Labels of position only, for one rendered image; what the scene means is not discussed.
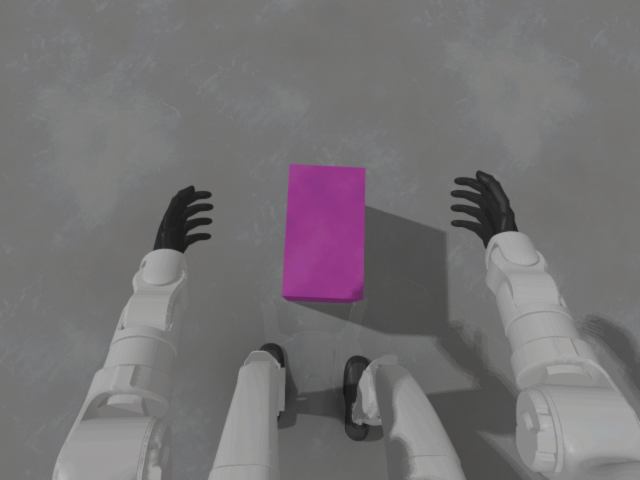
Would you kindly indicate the robot left forearm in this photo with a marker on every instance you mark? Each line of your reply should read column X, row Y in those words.
column 136, row 377

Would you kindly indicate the right robot shin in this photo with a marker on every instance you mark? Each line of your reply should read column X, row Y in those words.
column 358, row 416

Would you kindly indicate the robot left upper arm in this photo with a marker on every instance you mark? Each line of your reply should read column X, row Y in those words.
column 119, row 448

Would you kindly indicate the robot shin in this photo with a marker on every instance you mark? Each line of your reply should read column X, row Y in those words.
column 358, row 416
column 259, row 356

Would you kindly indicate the robot right upper arm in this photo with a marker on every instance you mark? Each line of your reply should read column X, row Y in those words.
column 570, row 432

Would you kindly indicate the left robot shin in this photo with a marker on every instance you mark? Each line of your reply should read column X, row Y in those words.
column 259, row 356

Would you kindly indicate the robot right forearm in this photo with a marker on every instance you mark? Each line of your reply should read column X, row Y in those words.
column 546, row 346

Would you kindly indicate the carton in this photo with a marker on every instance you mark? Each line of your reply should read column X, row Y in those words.
column 324, row 239

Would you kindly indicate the right robot hand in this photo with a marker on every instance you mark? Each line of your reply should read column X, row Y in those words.
column 494, row 213

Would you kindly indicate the left robot hand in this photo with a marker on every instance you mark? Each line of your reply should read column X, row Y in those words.
column 174, row 227

